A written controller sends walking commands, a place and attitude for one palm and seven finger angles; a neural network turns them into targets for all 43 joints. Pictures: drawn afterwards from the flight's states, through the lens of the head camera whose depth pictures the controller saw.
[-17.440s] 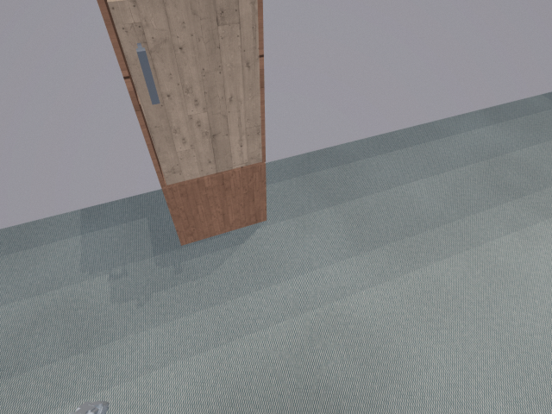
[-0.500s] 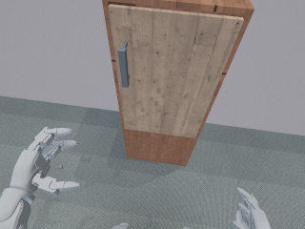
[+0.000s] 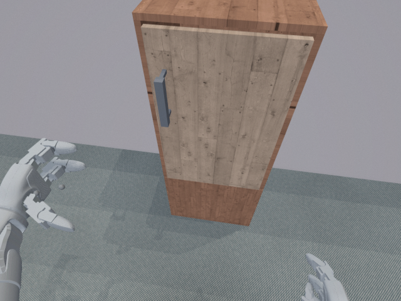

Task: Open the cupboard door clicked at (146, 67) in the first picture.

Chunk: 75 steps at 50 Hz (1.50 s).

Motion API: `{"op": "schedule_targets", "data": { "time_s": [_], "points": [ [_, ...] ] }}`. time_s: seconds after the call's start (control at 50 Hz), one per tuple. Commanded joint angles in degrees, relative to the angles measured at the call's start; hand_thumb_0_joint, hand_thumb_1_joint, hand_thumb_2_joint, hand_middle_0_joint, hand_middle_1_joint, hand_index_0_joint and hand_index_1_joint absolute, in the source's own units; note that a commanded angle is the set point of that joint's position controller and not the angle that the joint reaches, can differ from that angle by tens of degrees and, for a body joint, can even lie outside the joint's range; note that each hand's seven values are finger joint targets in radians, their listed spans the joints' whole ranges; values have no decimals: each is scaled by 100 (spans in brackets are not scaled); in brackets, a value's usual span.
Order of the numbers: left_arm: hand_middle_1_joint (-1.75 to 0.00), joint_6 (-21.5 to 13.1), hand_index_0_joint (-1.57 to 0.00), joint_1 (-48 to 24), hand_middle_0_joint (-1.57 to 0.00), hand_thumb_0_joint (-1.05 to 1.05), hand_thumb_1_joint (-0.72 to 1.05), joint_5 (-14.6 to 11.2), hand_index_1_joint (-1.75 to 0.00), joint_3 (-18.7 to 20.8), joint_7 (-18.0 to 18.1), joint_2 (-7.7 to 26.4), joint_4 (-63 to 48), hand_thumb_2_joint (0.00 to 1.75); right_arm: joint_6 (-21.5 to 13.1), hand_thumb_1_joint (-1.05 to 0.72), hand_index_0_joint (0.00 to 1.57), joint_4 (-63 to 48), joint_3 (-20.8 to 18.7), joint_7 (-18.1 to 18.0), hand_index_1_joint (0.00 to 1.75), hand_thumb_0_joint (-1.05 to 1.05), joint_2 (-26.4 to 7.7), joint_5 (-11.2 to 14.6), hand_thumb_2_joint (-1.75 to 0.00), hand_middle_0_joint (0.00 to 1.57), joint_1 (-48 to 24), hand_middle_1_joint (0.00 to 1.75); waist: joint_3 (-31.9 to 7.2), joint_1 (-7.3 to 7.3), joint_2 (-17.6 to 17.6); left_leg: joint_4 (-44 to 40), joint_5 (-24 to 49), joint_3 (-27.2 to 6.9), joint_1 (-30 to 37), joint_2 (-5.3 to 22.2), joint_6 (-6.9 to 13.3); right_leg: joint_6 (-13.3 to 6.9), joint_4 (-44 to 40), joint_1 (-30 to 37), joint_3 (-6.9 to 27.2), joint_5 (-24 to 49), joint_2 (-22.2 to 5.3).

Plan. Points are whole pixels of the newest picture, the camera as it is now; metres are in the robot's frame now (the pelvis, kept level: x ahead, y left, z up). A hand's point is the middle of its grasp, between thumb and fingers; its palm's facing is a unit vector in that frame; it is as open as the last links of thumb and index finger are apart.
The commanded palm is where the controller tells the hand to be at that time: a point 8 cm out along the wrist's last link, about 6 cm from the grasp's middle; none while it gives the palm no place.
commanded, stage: raise the hand with hooked fingers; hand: left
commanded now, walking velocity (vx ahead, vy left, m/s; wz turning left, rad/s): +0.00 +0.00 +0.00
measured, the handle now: (164, 99) +0.58 +0.13 +0.07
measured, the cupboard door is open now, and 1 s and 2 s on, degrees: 0 0 0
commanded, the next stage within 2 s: move the hooked fingers beside the handle in 0.50 s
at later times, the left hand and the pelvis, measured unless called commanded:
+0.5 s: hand (70, 185) +0.29 +0.26 +0.10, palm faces -0.05 -1.00 -0.05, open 14.0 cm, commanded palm +0.26 +0.31 +0.10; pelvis +0.00 -0.01 +0.00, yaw -1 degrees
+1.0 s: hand (94, 156) +0.36 +0.24 +0.10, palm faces -0.10 -0.99 -0.02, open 14.0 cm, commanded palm +0.33 +0.29 +0.09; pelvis +0.00 -0.01 +0.00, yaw -1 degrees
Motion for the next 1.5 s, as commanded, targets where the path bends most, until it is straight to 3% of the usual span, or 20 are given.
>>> {"op": "schedule_targets", "data": {
  "time_s": [0.0, 0.08, 0.12, 0.24, 0.28, 0.58, 0.7, 0.74, 0.8, 0.88, 0.94, 1.0, 1.04, 1.12, 1.18, 1.24, 1.26, 1.38, 1.46, 1.48],
  "points": [
    [-120, -287, -30, -1358, -30, 0, -50, -194, -120, 604, -97, 1583, -853, 30, -276, -90, 20, -819, -409, -111, 30, 0, -844, 44, -90, 20, -235, 30, -1256, 1, 196, -747, 1674, -299, 679, -238, 70, -101, -568, 582, 376, 1512, 258],
    [-120, -257, -30, -1113, -30, 0, -50, -242, -120, 556, -181, 1466, -609, 30, -256, -90, 20, -851, -451, -48, 30, 0, -877, 54, -90, 20, -201, 30, -1138, 26, -26, -754, 1677, -240, 563, -251, 83, -78, -603, 586, 412, 1618, 239],
    [-120, -319, -30, -1195, -30, 0, -50, -224, -120, 567, -148, 1503, -792, 30, -263, -90, 20, -874, -468, -26, 30, 0, -871, 57, -90, 20, -222, 30, -1212, 44, 170, -783, 1639, -239, 621, -252, 79, -83, -605, 578, 416, 1530, 227],
    [-120, -546, -30, -1378, -30, 0, -50, -199, -120, 785, 31, 1741, -1051, 30, -242, -90, 20, -862, -468, -46, 30, 0, -861, 17, -90, 20, -187, 30, -1274, 28, 149, -771, 1615, -211, 676, -245, 99, -84, -611, 674, 485, 1516, 239],
    [-120, -536, -30, -1396, -30, 0, -50, -173, -120, 667, 29, 1591, -913, 30, -228, -90, 20, -856, -445, -64, 30, 0, -826, 35, -90, 20, -211, 30, -1124, -12, 309, -820, 1400, -197, 632, -257, 93, -74, -667, 543, 496, 1319, 231],
    [-120, -476, -30, -1482, -30, 0, -50, -237, -120, 558, -127, 1507, -596, 30, -249, -90, 20, -819, -409, -124, 30, 0, -830, 62, -90, 20, -304, 30, -1036, -36, 57, -777, 1153, -189, 457, -274, 95, -35, -760, 548, 625, 1097, 189],
    [-120, -568, -30, -2919, -30, 0, -50, -38, -120, 173, -5, 1464, -289, 30, -216, -90, 20, -613, -399, -237, 30, 0, -845, 69, -90, 20, -173, 30, -1029, -294, 170, -760, 830, -255, 550, -258, 95, -37, -753, 164, 581, 688, 210],
    [-120, -603, -30, -3092, -30, 0, -50, 38, -120, 268, 41, 1682, -28, 30, -184, -90, 20, -553, -399, -246, 30, 0, -896, 54, -90, 20, -114, 30, -1116, -260, 46, -731, 850, -274, 494, -245, 90, -62, -708, 219, 588, 664, 212],
    [-120, -623, -30, -3269, -30, 0, -50, 134, -120, 341, 87, 1796, 279, 30, -130, -90, 20, -529, -397, -216, 30, 0, -881, 41, -90, 20, -63, 30, -1389, -216, 237, -705, 1013, -255, 462, -259, 86, -62, -625, 340, 595, 902, 181],
    [-120, -598, -30, -3187, -30, 0, -50, 165, -120, 313, 118, 1722, 489, 30, -23, -90, 20, -625, -412, -127, 30, 0, -876, 34, -90, 20, 6, 30, -1553, -113, 292, -671, 1445, -239, 454, -254, 70, -92, -464, 466, 527, 1465, 207],
    [-120, -590, -30, -3189, -30, 0, -50, 170, -120, 435, 189, 1823, 567, 30, 68, -90, 20, -693, -436, -77, 30, 0, -912, 11, -90, 20, 104, 30, -1661, -44, 73, -643, 1711, -258, 429, -252, 71, -112, -366, 619, 498, 1744, 241],
    [-120, -563, -30, -3377, -30, 0, -50, 227, -120, 195, 246, 1570, 634, 30, 176, -90, 20, -693, -446, -38, 30, 0, -881, 29, -90, 20, 180, 30, -1591, -168, 127, -674, 1620, -210, 411, -236, 73, -73, -404, 391, 478, 1694, 246],
    [-120, -603, -30, -3477, -30, 0, -50, 229, -120, 431, 302, 1848, 741, 30, 243, -90, 20, -682, -461, -29, 30, 0, -939, 4, -90, 20, 249, 30, -1568, -120, -74, -643, 1643, -210, 280, -237, 82, -88, -366, 532, 510, 1750, 259],
    [-120, -729, -30, -3927, -30, 0, -50, 340, -120, 163, 332, 1632, 706, 30, 351, -90, 20, -632, -473, -16, 30, 0, -876, 13, -90, 20, 311, 30, -1690, -277, 332, -621, 1590, -155, 405, -238, 85, -68, -387, 338, 537, 1713, 251],
    [-120, -811, -30, -4321, -30, 0, -50, 365, -120, 204, 374, 1733, 922, 30, 424, -90, 20, -520, -509, -34, 30, 0, -924, 1, -90, 20, 443, 30, -1791, -343, 103, -591, 1586, -211, 452, -212, 98, -66, -375, 270, 524, 1681, 282],
    [-120, -851, -30, -4656, -30, 0, -50, 446, -120, 16, 410, 1631, 1113, 30, 486, -90, 20, -471, -481, -25, 30, 0, -922, -14, -90, 20, 486, 30, -1805, -378, 362, -553, 1662, -245, 529, -219, 82, -111, -315, 136, 491, 1659, 294],
    [-120, -856, -30, -4765, -30, 0, -50, 467, -120, 42, 431, 1671, 1236, 30, 511, -90, 20, -426, -491, -16, 30, 0, -925, -19, -90, 20, 535, 30, -1864, -398, 169, -557, 1648, -270, 496, -204, 82, -90, -318, 143, 473, 1656, 293],
    [-120, -893, -30, -5225, -30, 0, -50, 609, -120, 82, 528, 1842, 1965, 30, 704, -90, 20, -342, -481, 22, 30, 0, -963, -34, -90, 20, 670, 30, -1797, -465, 32, -469, 1622, -248, 210, -192, 97, -67, -252, 51, 501, 1725, 276],
    [-120, -1044, -30, -5551, -30, 0, -50, 685, -120, -49, 575, 1721, 2079, 30, 795, -90, 20, -355, -490, 75, 30, 0, -934, -60, -90, 20, 757, 30, -2140, -489, 268, -371, 1839, -261, 403, -183, 85, -76, -155, -24, 500, 1831, 295],
    [-120, -1081, -30, -5758, -30, 0, -50, 738, -120, 40, 602, 1894, 2127, 30, 826, -90, 20, -306, -494, 66, 30, 0, -967, -73, -90, 20, 802, 30, -2157, -519, 288, -351, 1858, -290, 384, -165, 79, -80, -125, -86, 490, 1819, 289]
  ]
}}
